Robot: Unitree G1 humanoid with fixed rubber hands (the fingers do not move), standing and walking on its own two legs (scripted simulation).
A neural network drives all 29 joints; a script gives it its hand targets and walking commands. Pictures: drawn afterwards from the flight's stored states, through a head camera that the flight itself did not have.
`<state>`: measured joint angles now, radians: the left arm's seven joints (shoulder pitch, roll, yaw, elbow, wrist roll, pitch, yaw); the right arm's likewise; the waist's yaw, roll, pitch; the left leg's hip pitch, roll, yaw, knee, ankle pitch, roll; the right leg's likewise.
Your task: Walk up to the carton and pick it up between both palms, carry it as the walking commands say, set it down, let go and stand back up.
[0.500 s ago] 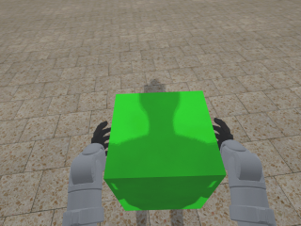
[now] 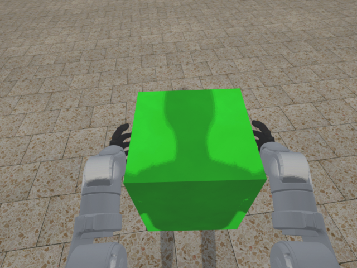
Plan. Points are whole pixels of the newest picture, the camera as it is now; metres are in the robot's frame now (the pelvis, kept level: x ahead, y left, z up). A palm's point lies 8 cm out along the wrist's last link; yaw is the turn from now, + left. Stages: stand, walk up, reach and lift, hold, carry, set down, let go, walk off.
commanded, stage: carry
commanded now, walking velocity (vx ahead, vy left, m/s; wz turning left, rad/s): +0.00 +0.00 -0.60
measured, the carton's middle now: (190, 165) +0.36 +0.00 +0.03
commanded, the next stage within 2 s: none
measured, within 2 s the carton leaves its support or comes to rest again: neither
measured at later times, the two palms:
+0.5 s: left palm (145, 162) +0.34 +0.10 +0.07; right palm (297, 187) +0.27 -0.22 +0.07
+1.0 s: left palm (158, 182) +0.28 +0.07 +0.08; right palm (338, 259) +0.13 -0.22 +0.09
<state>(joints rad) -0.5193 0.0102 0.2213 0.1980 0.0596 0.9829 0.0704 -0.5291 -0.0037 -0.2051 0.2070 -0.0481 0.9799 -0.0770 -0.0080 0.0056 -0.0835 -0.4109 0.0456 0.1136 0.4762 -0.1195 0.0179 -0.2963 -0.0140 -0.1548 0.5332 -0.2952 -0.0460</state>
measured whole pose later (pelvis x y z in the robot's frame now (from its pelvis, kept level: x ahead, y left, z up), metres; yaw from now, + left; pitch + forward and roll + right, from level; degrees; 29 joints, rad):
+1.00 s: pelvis -0.09 +0.05 -0.01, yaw -29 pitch +4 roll -2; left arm -0.43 0.00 0.24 -0.14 0.00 1.16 0.08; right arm -0.41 0.12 -0.23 -0.16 -0.08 1.13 -0.10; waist 0.06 0.01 0.00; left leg -0.38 0.17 0.19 0.65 -0.32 -0.01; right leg -0.54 -0.04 -0.12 0.93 -0.43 0.04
